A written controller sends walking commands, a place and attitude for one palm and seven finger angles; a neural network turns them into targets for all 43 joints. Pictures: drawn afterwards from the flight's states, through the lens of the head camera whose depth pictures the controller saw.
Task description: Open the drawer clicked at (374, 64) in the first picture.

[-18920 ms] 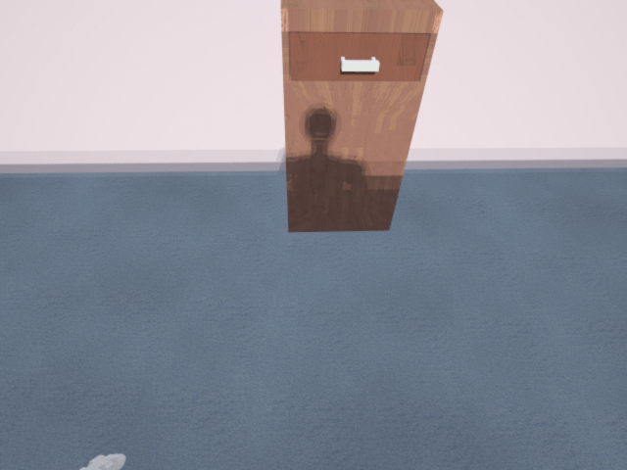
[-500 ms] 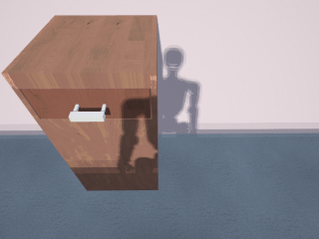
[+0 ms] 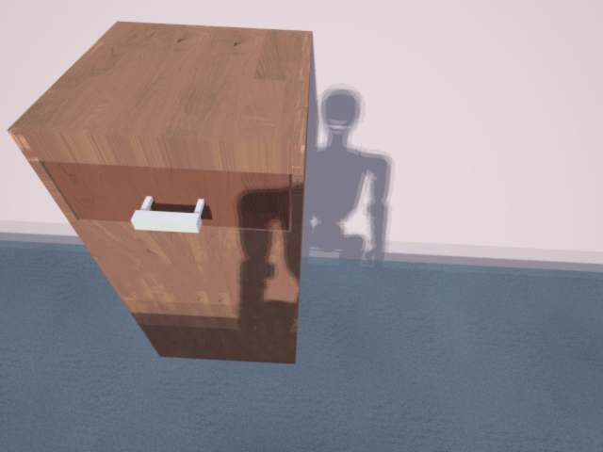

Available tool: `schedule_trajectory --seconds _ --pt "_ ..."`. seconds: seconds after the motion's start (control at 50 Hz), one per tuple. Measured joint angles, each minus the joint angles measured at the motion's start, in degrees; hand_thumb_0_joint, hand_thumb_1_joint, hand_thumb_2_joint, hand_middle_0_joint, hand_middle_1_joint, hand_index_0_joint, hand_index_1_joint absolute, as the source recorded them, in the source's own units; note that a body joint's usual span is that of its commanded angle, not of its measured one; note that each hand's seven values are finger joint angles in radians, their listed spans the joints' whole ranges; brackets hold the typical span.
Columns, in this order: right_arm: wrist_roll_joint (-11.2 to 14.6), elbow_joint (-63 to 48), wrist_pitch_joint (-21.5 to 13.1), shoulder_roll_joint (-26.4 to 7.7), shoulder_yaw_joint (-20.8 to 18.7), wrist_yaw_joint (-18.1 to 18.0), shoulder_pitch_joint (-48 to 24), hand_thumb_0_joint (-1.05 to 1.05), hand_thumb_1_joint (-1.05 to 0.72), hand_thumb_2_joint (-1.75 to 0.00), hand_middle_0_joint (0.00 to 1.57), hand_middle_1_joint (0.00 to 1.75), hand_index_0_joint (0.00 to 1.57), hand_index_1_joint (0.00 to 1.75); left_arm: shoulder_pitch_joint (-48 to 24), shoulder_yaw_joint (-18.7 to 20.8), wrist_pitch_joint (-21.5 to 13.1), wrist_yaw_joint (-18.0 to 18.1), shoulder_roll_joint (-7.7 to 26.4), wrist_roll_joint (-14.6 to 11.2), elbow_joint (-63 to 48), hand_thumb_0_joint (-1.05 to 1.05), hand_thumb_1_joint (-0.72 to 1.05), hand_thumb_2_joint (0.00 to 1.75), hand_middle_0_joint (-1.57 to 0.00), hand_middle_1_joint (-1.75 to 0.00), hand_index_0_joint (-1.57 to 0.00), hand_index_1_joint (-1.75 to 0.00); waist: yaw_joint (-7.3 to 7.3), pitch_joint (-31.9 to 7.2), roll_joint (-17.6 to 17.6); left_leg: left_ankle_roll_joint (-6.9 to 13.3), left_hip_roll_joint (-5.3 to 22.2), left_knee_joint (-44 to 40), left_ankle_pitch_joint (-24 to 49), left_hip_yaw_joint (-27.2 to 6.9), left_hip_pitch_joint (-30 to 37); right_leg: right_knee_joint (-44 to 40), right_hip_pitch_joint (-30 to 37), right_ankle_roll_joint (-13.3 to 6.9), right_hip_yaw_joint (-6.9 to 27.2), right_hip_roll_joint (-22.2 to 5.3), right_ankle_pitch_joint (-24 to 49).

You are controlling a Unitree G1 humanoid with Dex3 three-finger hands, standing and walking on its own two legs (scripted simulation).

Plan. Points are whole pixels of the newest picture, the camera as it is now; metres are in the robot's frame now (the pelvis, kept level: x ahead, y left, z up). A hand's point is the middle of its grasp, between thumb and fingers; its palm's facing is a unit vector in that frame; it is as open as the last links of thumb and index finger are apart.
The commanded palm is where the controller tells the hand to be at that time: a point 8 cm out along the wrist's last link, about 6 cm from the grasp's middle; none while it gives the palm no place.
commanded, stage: look again from close up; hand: left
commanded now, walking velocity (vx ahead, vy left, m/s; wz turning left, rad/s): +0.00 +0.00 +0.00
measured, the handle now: (170, 212) +0.48 +0.27 +0.00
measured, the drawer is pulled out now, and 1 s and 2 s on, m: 0.00 0.00 0.00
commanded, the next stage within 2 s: shuffle to correct the standing spot in 0.52 s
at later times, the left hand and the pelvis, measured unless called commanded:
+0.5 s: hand out of the picture +0.04 +0.23 -0.18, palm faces -0.03 -0.97 -0.23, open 7.4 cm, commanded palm none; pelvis +0.01 +0.05 -0.01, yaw -2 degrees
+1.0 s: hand out of the picture +0.01 +0.22 -0.18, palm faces +0.02 -0.96 -0.26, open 7.4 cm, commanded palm none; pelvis -0.03 +0.03 -0.01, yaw +0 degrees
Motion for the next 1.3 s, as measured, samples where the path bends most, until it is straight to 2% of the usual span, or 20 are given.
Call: schedule_trajectory --seconds 0.04,0.1,0.14,0.18,0.3,0.46,0.72,0.84,0.94,1.04,1.14,1.24,1.3 --pt "0.1 -0.1 0.1 -0.2 -0.1 0.2 0.0 0.01 -0.92 -0.89 0.19 0.3 0.2 0.3 -0.3 0.0 -0.4 0.5 0.0 0.2 0.0 0.0 0.91 0.9 -0.21 -0.3 -0.2 -0.3 0.11 -0.1 0.3 0.4 0.2 2.1 -0.5 0.4 -1.2 -0.1 -0.3 0.3 0.0 0.1 0.1" --pt "0.3 -2.8 0.8 -1.3 -1.0 0.6 -0.5 0.01 -0.92 -0.89 0.19 0.3 0.2 0.3 -0.3 -0.3 -1.4 1.1 -0.7 0.6 -1.1 0.0 0.91 0.9 -0.21 -0.3 -0.2 -0.3 -0.24 0.6 2.3 2.5 -0.1 9.6 -4.4 -0.5 -5.3 0.5 -1.8 0.7 0.3 0.7 0.6" --pt "0.2 -4.2 0.4 -1.8 -1.3 0.8 -0.3 0.01 -0.92 -0.89 0.19 0.3 0.2 0.3 -0.4 -0.5 -1.2 1.0 -0.7 0.7 -1.4 0.0 0.91 0.9 -0.21 -0.3 -0.2 -0.3 -1.06 0.6 3.7 3.0 -0.5 7.9 -3.5 -0.6 -5.2 2.3 -2.8 1.0 0.2 0.7 -0.2" --pt "-0.1 -4.4 -0.2 -1.5 -1.2 0.8 0.3 0.01 -0.93 -0.89 0.19 0.3 0.2 0.3 -1.0 -0.3 -0.6 0.9 0.1 0.4 -1.4 0.0 0.91 0.9 -0.21 -0.3 -0.2 -0.3 -1.4 0.3 2.9 3.1 -1.8 8.0 -4.1 -0.1 -4.8 4.3 -3.4 1.7 0.7 -0.6 -1.5" --pt "-0.5 -3.8 -0.6 -0.7 0.0 0.8 3.1 0.01 -0.94 -0.89 0.19 0.3 0.2 0.3 -2.5 0.0 0.3 0.7 2.1 0.3 -2.3 0.01 0.91 0.9 -0.2 -0.3 -0.2 -0.3 -0.91 -1.2 2.1 4.6 -4.0 6.8 -4.3 1.7 -2.8 6.0 -3.1 3.2 2.4 -2.8 -2.9" --pt "-0.5 -2.1 -0.8 0.5 1.1 1.0 4.1 0.01 -0.92 -0.89 0.2 0.3 0.2 0.3 -4.2 -0.1 0.6 0.5 3.0 0.0 -2.8 0.0 0.91 0.9 -0.2 -0.3 -0.2 -0.3 -1.13 -0.6 1.6 5.5 -5.4 4.5 -3.7 3.0 -1.2 6.0 -2.8 4.2 3.7 -4.1 -3.1" --pt "-0.1 -1.0 -0.9 0.7 0.6 0.4 3.2 0.0 -0.91 -0.89 0.2 0.3 0.2 0.3 -3.9 0.1 1.2 0.7 1.9 -0.1 -1.9 0.01 0.92 0.9 -0.2 -0.3 -0.2 -0.3 -1.11 0.8 0.6 5.4 -6.0 2.9 -3.2 3.2 -0.1 6.4 -2.7 4.2 3.9 -4.6 -3.7" --pt "-0.2 -3.5 0.3 0.0 -0.6 0.2 0.6 0.0 -0.91 -0.89 0.2 0.3 0.2 0.3 -5.2 1.0 2.0 1.0 2.2 -0.1 -4.4 0.01 0.92 0.9 -0.2 -0.3 -0.2 -0.3 -0.75 2.8 0.5 5.0 -6.1 4.4 -2.6 2.5 -2.2 10.4 -5.7 3.5 3.2 -4.9 -3.7" --pt "-0.3 -5.7 1.4 -1.7 -1.7 0.5 -1.9 0.01 -0.91 -0.89 0.2 0.3 0.2 0.3 -5.7 1.5 1.9 1.0 2.6 0.3 -6.3 0.0 0.91 0.9 -0.2 -0.3 -0.2 -0.3 -0.42 3.2 1.5 4.0 -5.1 8.3 -3.0 2.0 -5.7 12.1 -8.0 2.5 2.6 -4.1 -4.4" --pt "-0.3 -6.4 2.2 -2.8 -2.4 1.1 -2.6 0.0 -0.91 -0.89 0.19 0.3 0.2 0.3 -5.4 1.2 1.9 0.6 2.5 0.8 -6.8 0.0 0.91 0.9 -0.2 -0.3 -0.2 -0.3 -0.72 1.8 1.6 3.9 -4.7 13.9 -8.2 0.7 -8.2 12.5 -8.6 1.6 0.8 -4.0 -3.9" --pt "-0.7 -5.5 1.2 -2.0 -1.6 2.0 -1.0 0.0 -0.91 -0.89 0.19 0.3 0.2 0.3 -4.5 1.4 2.4 -0.2 2.9 0.9 -6.6 0.0 0.91 0.9 -0.2 -0.3 -0.2 -0.3 0.07 0.1 -0.8 4.0 -4.7 8.7 -3.2 0.9 -5.5 11.7 -8.3 1.9 0.4 -4.2 -3.5" --pt "-1.1 -5.1 0.5 -1.0 -0.8 2.1 2.9 0.0 -0.91 -0.89 0.19 0.3 0.2 0.3 -2.5 1.4 2.6 -1.0 3.0 1.4 -5.8 0.01 0.91 0.9 -0.2 -0.3 -0.2 -0.3 -0.13 -1.4 -1.0 4.5 -4.5 6.3 -2.9 1.2 -4.4 14.4 -8.8 1.2 0.7 -3.4 -9.1" --pt "-1.0 -4.3 0.4 -0.3 -0.3 1.8 4.5 0.0 -0.91 -0.89 0.19 0.3 0.2 0.3 -1.4 1.3 1.5 -1.3 3.0 1.2 -5.6 0.01 0.91 0.9 -0.2 -0.3 -0.2 -0.3 -0.02 -1.2 -1.3 4.0 -5.0 6.1 -3.1 1.8 -4.3 10.3 -6.9 1.2 1.3 -3.3 -5.9"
